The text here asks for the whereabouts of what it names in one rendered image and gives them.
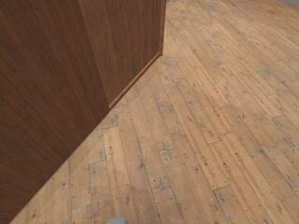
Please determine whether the wardrobe door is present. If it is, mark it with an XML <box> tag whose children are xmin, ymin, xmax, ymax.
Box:
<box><xmin>78</xmin><ymin>0</ymin><xmax>162</xmax><ymax>105</ymax></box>
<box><xmin>0</xmin><ymin>0</ymin><xmax>110</xmax><ymax>224</ymax></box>

